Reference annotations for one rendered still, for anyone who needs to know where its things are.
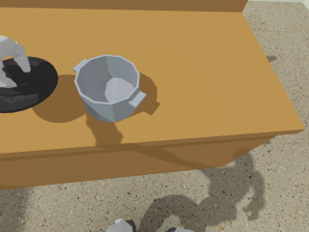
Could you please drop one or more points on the left robot foot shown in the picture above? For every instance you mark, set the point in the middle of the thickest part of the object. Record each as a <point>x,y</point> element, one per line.
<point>131,224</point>

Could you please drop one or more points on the table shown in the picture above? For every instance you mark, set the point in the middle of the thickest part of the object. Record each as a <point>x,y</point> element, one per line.
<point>211,94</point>

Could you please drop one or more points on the pot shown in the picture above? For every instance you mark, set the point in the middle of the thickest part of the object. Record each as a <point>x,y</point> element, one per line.
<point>109,87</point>

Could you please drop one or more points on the lid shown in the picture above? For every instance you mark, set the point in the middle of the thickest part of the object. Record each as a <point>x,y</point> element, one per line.
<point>36,86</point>

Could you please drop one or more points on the robot left thigh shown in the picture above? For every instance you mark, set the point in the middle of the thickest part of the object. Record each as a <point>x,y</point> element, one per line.
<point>119,227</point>

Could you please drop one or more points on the knob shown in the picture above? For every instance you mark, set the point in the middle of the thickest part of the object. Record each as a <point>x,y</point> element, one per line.
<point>14,72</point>

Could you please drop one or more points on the robot left hand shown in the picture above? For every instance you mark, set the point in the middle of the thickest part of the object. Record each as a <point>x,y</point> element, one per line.
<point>10,48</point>

